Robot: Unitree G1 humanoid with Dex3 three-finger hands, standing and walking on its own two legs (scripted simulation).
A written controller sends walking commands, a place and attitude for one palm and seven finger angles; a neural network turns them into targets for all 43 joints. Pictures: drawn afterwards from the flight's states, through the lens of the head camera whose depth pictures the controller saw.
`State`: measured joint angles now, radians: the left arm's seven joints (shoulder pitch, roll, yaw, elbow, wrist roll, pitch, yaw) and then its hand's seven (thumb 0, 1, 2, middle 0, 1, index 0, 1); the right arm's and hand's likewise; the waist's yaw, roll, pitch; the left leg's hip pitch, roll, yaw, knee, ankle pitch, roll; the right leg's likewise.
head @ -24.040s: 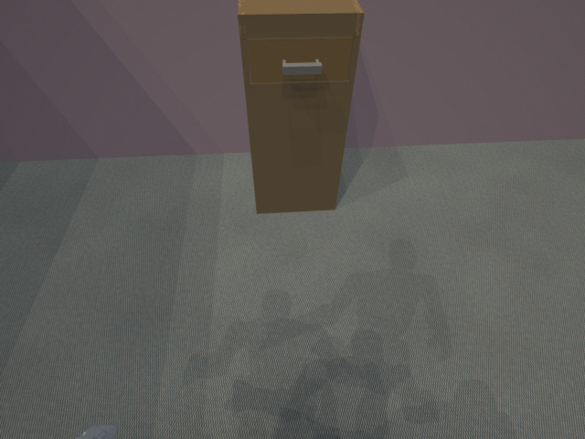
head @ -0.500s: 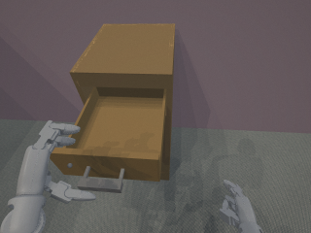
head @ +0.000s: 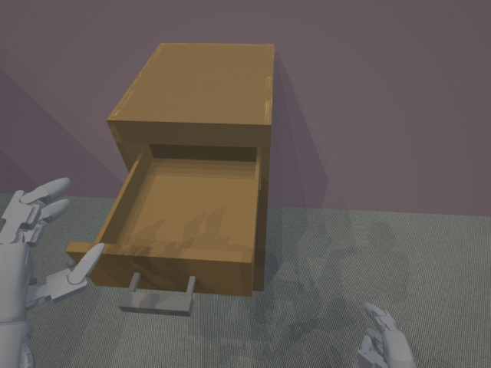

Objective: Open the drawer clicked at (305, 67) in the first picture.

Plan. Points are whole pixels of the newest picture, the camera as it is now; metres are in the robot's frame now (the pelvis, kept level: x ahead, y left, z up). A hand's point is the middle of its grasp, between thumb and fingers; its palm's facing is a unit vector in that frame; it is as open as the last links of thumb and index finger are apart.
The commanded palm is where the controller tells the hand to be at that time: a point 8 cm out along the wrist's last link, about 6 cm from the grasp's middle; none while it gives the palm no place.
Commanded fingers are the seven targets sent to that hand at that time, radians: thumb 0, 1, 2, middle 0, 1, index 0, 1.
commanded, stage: draw the hand back to the body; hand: left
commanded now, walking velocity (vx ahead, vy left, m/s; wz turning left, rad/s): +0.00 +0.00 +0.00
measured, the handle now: (160, 291) +0.25 +0.20 -0.05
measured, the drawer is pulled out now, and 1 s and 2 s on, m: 0.30 0.30 0.30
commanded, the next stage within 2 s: step back with the hand held close in 0.34 s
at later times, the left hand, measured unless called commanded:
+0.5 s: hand (62, 269) +0.18 +0.24 +0.16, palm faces +0.43 -0.80 -0.42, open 7.4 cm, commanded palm +0.12 +0.28 +0.17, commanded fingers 0.00 0.90 0.90 -0.20 -0.30 -0.20 -0.30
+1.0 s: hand (36, 323) +0.12 +0.24 +0.15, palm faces +0.40 -0.79 -0.46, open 7.4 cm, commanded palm +0.06 +0.29 +0.17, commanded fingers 0.00 0.90 0.90 -0.20 -0.30 -0.20 -0.30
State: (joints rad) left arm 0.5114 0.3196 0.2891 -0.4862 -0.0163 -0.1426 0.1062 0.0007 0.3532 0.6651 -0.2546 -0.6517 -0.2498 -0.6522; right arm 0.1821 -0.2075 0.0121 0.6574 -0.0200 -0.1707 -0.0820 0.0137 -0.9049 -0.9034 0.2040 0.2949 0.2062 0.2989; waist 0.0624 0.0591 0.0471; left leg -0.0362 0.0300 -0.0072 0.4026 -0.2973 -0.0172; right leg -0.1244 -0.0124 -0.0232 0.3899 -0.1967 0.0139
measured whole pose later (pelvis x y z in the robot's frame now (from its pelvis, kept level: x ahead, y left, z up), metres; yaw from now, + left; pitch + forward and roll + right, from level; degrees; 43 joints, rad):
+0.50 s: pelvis -0.01 -0.01 +0.00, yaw +1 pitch -4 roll -1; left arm 0.50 0.31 0.32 -0.46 -0.02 -0.15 0.11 0.01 0.88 0.89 -0.22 -0.31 -0.21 -0.31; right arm 0.18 -0.20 0.03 0.64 -0.01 -0.16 -0.08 0.01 -0.90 -0.90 0.20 0.30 0.21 0.30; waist 0.06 0.07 0.04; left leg -0.07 0.04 -0.02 0.42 -0.29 -0.02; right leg -0.14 -0.01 -0.04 0.39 -0.19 0.01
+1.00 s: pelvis -0.06 +0.00 -0.02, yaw +2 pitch +1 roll +0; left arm 0.63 0.37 0.38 -0.63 -0.01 -0.21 0.17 0.01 0.89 0.90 -0.22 -0.30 -0.21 -0.30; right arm 0.20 -0.18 0.00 0.54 -0.02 -0.11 -0.09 0.01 -0.90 -0.90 0.20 0.29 0.21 0.30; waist 0.00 -0.03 0.03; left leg -0.35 -0.01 -0.03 0.62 -0.29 -0.01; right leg -0.42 -0.05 -0.04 0.59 -0.19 0.02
